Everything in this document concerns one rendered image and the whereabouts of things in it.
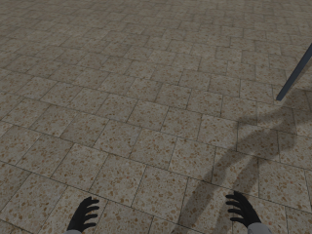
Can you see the right robot hand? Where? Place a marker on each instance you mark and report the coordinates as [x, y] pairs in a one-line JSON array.
[[247, 212]]

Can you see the table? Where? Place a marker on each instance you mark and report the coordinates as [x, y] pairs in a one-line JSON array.
[[306, 57]]

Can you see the right robot forearm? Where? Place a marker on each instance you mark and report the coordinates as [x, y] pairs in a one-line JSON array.
[[258, 228]]

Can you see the left robot hand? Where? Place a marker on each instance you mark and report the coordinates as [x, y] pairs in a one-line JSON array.
[[79, 217]]

